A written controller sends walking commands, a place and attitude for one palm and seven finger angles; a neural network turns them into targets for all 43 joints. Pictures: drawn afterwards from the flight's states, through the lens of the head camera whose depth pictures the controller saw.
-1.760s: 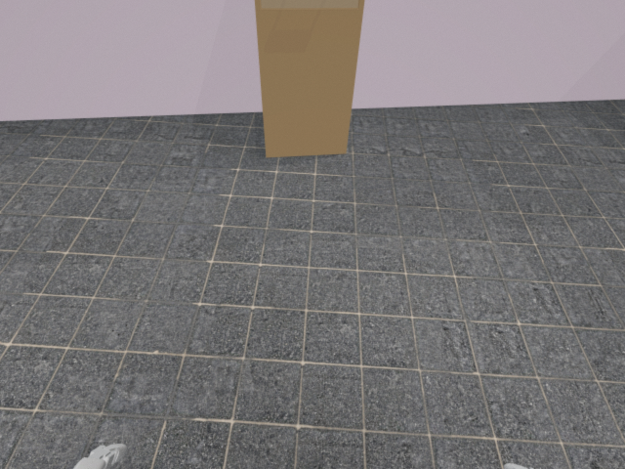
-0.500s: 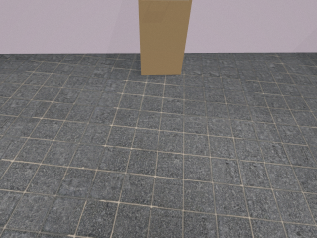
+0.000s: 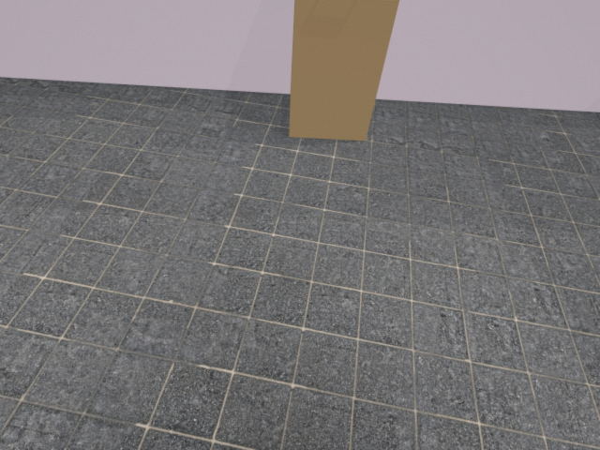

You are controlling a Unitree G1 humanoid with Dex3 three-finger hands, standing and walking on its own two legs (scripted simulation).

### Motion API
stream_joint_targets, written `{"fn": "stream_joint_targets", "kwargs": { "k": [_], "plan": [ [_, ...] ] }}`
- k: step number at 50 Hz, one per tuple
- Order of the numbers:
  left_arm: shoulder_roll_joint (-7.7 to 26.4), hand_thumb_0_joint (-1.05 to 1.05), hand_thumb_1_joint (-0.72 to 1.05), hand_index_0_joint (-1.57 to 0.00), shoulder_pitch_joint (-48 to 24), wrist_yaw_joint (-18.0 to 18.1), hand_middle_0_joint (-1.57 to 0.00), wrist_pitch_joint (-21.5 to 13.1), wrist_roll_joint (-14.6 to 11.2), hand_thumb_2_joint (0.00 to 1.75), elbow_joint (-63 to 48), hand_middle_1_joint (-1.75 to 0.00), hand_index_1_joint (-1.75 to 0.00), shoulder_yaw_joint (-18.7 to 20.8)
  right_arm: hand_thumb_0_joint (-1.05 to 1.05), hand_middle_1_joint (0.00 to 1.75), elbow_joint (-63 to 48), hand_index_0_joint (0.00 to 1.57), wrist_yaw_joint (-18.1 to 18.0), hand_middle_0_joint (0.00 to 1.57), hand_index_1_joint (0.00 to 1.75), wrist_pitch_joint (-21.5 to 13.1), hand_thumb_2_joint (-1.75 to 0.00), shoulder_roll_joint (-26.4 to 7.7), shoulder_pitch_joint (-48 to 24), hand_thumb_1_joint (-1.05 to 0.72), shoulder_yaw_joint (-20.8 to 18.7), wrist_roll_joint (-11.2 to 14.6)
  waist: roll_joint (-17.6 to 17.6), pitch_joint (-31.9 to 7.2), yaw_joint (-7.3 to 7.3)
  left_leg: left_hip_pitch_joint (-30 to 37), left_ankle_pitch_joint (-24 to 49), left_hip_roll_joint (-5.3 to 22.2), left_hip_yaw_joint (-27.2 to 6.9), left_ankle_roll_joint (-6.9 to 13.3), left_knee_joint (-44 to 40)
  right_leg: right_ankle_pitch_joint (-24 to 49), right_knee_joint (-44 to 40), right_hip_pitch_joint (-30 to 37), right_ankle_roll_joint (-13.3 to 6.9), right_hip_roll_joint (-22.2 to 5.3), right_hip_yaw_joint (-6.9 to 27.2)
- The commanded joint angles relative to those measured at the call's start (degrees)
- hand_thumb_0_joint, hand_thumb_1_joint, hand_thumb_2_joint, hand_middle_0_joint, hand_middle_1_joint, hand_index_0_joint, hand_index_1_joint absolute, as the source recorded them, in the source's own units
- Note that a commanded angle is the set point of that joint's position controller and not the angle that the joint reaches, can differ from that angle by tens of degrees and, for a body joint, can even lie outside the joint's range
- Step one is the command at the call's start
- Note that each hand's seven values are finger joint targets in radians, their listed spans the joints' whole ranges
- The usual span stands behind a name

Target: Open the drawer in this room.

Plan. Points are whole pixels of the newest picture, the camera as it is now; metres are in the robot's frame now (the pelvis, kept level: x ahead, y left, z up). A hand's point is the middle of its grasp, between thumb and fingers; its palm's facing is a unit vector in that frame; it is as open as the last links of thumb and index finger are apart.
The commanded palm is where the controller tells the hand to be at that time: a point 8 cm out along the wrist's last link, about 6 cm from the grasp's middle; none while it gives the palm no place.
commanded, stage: stand and wait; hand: left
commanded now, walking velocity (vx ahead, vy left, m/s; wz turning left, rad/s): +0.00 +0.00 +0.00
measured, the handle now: out of the picture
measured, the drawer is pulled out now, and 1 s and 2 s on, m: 0.00 0.00 0.00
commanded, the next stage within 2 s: turn or walk to find it in 0.16 s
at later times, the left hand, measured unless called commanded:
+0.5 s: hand out of the picture +0.00 +0.16 -0.17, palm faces +0.14 -0.97 -0.19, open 7.3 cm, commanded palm none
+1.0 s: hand out of the picture -0.06 +0.17 -0.16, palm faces +0.10 -0.98 -0.17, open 7.4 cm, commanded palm none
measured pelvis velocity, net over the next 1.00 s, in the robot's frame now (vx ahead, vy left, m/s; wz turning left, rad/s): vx -0.03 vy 0.00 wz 0.06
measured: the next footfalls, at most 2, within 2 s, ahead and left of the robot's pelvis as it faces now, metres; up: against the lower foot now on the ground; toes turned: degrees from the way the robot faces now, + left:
right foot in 1.80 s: +0.38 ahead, -0.11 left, +0.00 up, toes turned -11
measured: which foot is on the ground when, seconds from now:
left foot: down 0.00-1.00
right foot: down 0.00-1.00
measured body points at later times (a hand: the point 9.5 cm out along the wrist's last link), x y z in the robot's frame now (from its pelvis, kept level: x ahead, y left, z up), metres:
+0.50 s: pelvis +0.00 -0.01 +0.01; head +0.00 +0.00 +0.46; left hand -0.01 +0.22 -0.15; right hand +0.04 -0.25 -0.15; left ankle -0.01 +0.11 -0.73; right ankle -0.02 -0.13 -0.73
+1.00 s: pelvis -0.03 +0.00 +0.02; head -0.03 +0.01 +0.47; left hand -0.06 +0.22 -0.15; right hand -0.01 -0.22 -0.14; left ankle -0.01 +0.11 -0.73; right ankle -0.02 -0.13 -0.73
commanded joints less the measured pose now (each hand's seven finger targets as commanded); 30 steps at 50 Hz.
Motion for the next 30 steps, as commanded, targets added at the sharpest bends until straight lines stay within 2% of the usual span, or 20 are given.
{"fn": "stream_joint_targets", "kwargs": {
  "k": [1, 2, 5, 7, 8, 9, 10, 11, 12, 13, 14, 16, 18, 20, 21, 23, 24, 25, 26, 30],
  "plan": [
    [3.9, 0.00, 0.90, -0.20, 0.9, 0.6, -0.20, -1.4, 0.0, 0.90, -3.3, -0.30, -0.30, 0.5, 0.00, 0.30, -2.5, 0.20, -1.7, 0.20, 0.30, -2.0, -0.90, -9.3, 1.7, -0.90, -1.7, 0.0, 15.0, -1.6, -0.50, 2.6, 9.7, 16.2, -21.7, 8.3, -21.8, -9.9, 11.4, -4.2, -0.6, 1.3, 4.1],
    [3.8, 0.00, 0.90, -0.20, 1.2, 0.4, -0.20, -1.4, 0.1, 0.90, -2.9, -0.30, -0.30, 0.3, 0.00, 0.30, -2.6, 0.20, -1.9, 0.20, 0.30, -2.1, -0.90, -8.9, 1.4, -0.90, -1.5, -0.1, 12.0, -1.9, -0.17, 3.1, 11.3, 16.0, -20.7, 8.7, -20.7, -9.6, 11.3, -4.0, -0.7, 1.2, 4.5],
    [2.0, 0.00, 0.90, -0.20, 2.0, 0.1, -0.20, -1.6, -0.2, 0.90, -1.8, -0.30, -0.30, -0.2, 0.00, 0.30, -2.0, 0.20, -2.0, 0.20, 0.30, -2.0, -0.90, -8.5, 0.8, -0.90, -1.4, -0.2, 11.1, -2.9, 0.18, 5.4, 15.0, 13.8, -15.9, 8.3, -19.1, -6.4, 4.3, -1.2, -0.3, 1.6, 4.2],
    [1.9, 0.00, 0.90, -0.20, 3.4, 0.1, -0.20, -2.2, -0.3, 0.90, -1.0, -0.30, -0.30, -0.5, 0.00, 0.30, -1.3, 0.20, -2.0, 0.20, 0.30, -2.0, -0.90, -8.5, 1.6, -0.90, -1.4, 0.1, 8.4, -4.2, 0.63, 6.9, 18.7, 12.1, -13.4, 6.8, -16.2, -0.4, -6.0, 3.3, 0.0, 2.3, 3.5],
    [2.3, 0.00, 0.90, -0.20, 4.3, 0.2, -0.20, -2.6, -0.4, 0.90, -0.4, -0.30, -0.30, -0.4, 0.00, 0.30, -0.9, 0.20, -2.0, 0.20, 0.30, -2.1, -0.90, -8.3, 1.7, -0.90, -1.4, 0.3, 6.7, -4.8, 1.09, 6.2, 17.7, 10.7, -11.8, 5.2, -14.1, 5.0, -13.1, 7.3, 0.1, 2.1, 3.5],
    [3.3, 0.00, 0.90, -0.20, 4.4, 0.5, -0.20, -3.0, -0.3, 0.90, -0.4, -0.30, -0.30, -0.1, 0.00, 0.30, -0.6, 0.20, -1.7, 0.20, 0.30, -2.1, -0.90, -6.6, 2.6, -0.90, -1.3, 0.7, 4.0, -5.2, 0.42, 2.9, 16.5, 9.1, -10.1, 3.1, -11.8, 9.5, -15.6, 12.0, -0.3, -0.3, 5.9],
    [5.2, 0.00, 0.90, -0.20, 4.1, 0.8, -0.20, -3.2, -0.2, 0.90, -0.4, -0.30, -0.30, 0.1, 0.00, 0.30, -1.0, 0.20, -1.4, 0.20, 0.30, -2.0, -0.90, -5.2, 1.9, -0.90, -1.0, 1.0, -0.1, -3.8, 0.20, -1.5, 12.1, 6.3, -6.4, 0.8, -9.1, 12.3, -16.4, 13.4, -1.8, -5.3, 10.9],
    [7.4, 0.00, 0.90, -0.20, 3.6, 0.9, -0.20, -3.2, -0.1, 0.90, -0.9, -0.30, -0.30, 0.6, 0.00, 0.30, -1.9, 0.20, -1.2, 0.20, 0.30, -1.9, -0.90, -4.0, 1.4, -0.90, -0.8, 1.0, -4.7, -2.7, -0.05, -3.1, 7.0, 3.3, -2.4, -0.8, -6.7, 16.3, -17.2, 12.1, -4.4, -10.5, 14.0],
    [8.5, 0.00, 0.90, -0.20, 2.8, 1.0, -0.20, -3.2, 0.0, 0.90, -1.7, -0.30, -0.30, 0.9, 0.00, 0.30, -2.3, 0.20, -1.0, 0.20, 0.30, -1.3, -0.90, -3.9, 0.8, -0.90, -1.1, 0.7, -6.7, -1.6, 0.04, -3.1, 2.0, 2.4, -0.2, -1.5, -3.7, 18.2, -18.0, 9.3, -7.2, -14.2, 15.5],
    [8.3, 0.00, 0.90, -0.20, 1.9, 1.0, -0.20, -3.2, 0.0, 0.90, -2.2, -0.30, -0.30, 1.1, 0.00, 0.30, -2.3, 0.20, -1.1, 0.20, 0.30, -0.5, -0.90, -4.2, -0.8, -0.90, -1.4, 0.3, -11.4, 0.1, 0.48, -3.5, -4.2, 2.9, 0.7, -1.9, 1.0, 19.8, -18.9, 6.9, -9.1, -14.7, 16.0],
    [7.1, 0.00, 0.90, -0.20, 1.5, 1.1, -0.20, -3.1, 0.2, 0.90, -2.3, -0.30, -0.30, 0.8, 0.00, 0.30, -2.2, 0.20, -1.1, 0.20, 0.30, -0.2, -0.90, -4.6, -1.2, -0.90, -1.6, 0.2, -10.5, 1.6, 0.36, -3.5, -6.8, 3.6, 0.5, -2.0, 5.0, 21.3, -19.2, 5.0, -10.3, -14.5, 15.4],
    [5.9, 0.00, 0.90, -0.20, 1.0, 0.9, -0.20, -3.0, 0.3, 0.90, -2.4, -0.30, -0.30, 0.6, 0.00, 0.30, -1.3, 0.20, -1.0, 0.20, 0.30, -0.1, -0.90, -3.2, -0.2, -0.90, -1.6, 0.4, -8.3, 2.9, -0.31, -2.2, -6.8, 4.1, 2.0, -2.1, 8.1, 23.9, -18.6, 3.0, -10.4, -12.6, 11.9],
    [5.8, 0.00, 0.90, -0.20, 1.2, 0.9, -0.20, -3.1, 0.4, 0.90, -2.1, -0.30, -0.30, 0.6, 0.00, 0.30, -0.6, 0.20, -1.0, 0.20, 0.30, -0.3, -0.90, -1.9, 0.5, -0.90, -1.2, 0.5, -5.9, 3.0, -0.65, 0.0, -5.3, 4.6, 3.4, -2.2, 3.5, 25.6, -16.8, 3.2, -9.7, -11.4, 9.9],
    [5.3, 0.00, 0.90, -0.20, 1.8, 0.9, -0.20, -3.1, 0.1, 0.90, -1.5, -0.30, -0.30, 0.5, 0.00, 0.30, 0.5, 0.20, -1.1, 0.20, 0.30, -0.7, -0.90, -1.5, 2.0, -0.90, -0.8, 0.4, -4.9, 1.3, -1.13, 5.8, 2.2, 4.9, 4.2, -2.4, -6.3, 24.2, -13.5, 2.8, -7.3, -9.3, 7.8],
    [4.7, 0.00, 0.90, -0.20, 2.2, 0.8, -0.20, -3.0, -0.2, 0.90, -1.2, -0.30, -0.30, 0.3, 0.00, 0.30, 1.2, 0.20, -1.2, 0.20, 0.30, -1.2, -0.90, -2.0, 2.9, -0.90, -0.8, 0.4, -1.5, 0.4, -1.32, 9.8, 10.0, 5.7, 2.8, -1.9, -10.2, 21.7, -11.1, 1.4, -5.3, -7.1, 6.5],
    [2.3, 0.00, 0.90, -0.20, 4.0, 0.7, -0.20, -2.6, -0.4, 0.90, -1.1, -0.30, -0.30, 0.0, 0.00, 0.30, 1.4, 0.20, -1.5, 0.20, 0.30, -1.9, -0.90, -5.3, 2.8, -0.90, -1.1, 0.2, 6.9, -1.1, 0.03, 10.5, 22.7, 12.2, -3.4, 0.9, -11.1, 12.0, -9.5, 1.4, -1.8, -1.9, 3.4],
    [1.9, 0.00, 0.90, -0.20, 4.5, 0.9, -0.20, -2.5, -0.2, 0.90, -0.9, -0.30, -0.30, -0.1, 0.00, 0.30, 1.2, 0.20, -1.6, 0.20, 0.30, -1.7, -0.90, -5.8, 1.7, -0.90, -1.0, 0.2, 5.0, -0.8, 0.45, 8.7, 19.4, 12.4, -2.5, 1.1, -11.5, 8.4, -11.4, 2.8, -1.5, -1.3, 3.7],
    [2.0, 0.00, 0.90, -0.20, 3.8, 0.8, -0.20, -2.4, -0.2, 0.90, 0.1, -0.30, -0.30, -0.2, 0.00, 0.30, 1.8, 0.20, -1.6, 0.20, 0.30, -2.0, -0.90, -5.2, 0.5, -0.90, -0.7, 0.3, 8.0, -0.3, 0.39, 7.5, 18.7, 11.7, -2.9, 1.2, -12.8, 9.4, -11.9, 4.2, -1.1, -1.7, 2.8],
    [2.5, 0.00, 0.90, -0.20, 3.5, 0.7, -0.20, -2.4, -0.2, 0.90, 0.5, -0.30, -0.30, -0.3, 0.00, 0.30, 1.8, 0.20, -1.6, 0.20, 0.30, -2.0, -0.90, -5.0, 0.4, -0.90, -0.5, 0.4, 7.2, 0.0, 0.40, 6.3, 17.9, 11.2, -2.9, 1.1, -13.4, 10.0, -12.3, 5.8, -1.0, -1.7, 2.9],
    [2.3, 0.00, 0.90, -0.20, 5.2, 0.5, -0.20, -2.8, -0.2, 0.90, 2.4, -0.30, -0.30, -0.8, 0.00, 0.30, 2.4, 0.20, -1.8, 0.20, 0.30, -2.2, -0.90, -4.5, 0.7, -0.90, -0.2, 0.6, 4.5, -0.8, -0.06, 8.5, 15.4, 9.8, -0.6, 0.1, -13.4, 12.7, -15.1, 6.3, -1.5, -2.7, 4.3]
  ]
}}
